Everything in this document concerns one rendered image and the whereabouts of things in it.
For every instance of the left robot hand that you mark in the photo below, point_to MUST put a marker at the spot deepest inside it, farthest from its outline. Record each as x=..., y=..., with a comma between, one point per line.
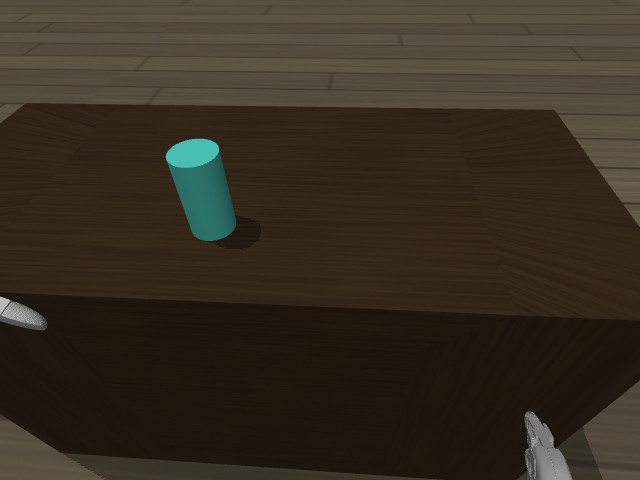
x=20, y=315

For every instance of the right robot hand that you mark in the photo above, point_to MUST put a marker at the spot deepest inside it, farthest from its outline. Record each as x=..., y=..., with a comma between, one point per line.
x=543, y=461

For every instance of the can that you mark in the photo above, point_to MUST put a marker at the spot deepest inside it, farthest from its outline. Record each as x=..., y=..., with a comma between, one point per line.
x=198, y=173

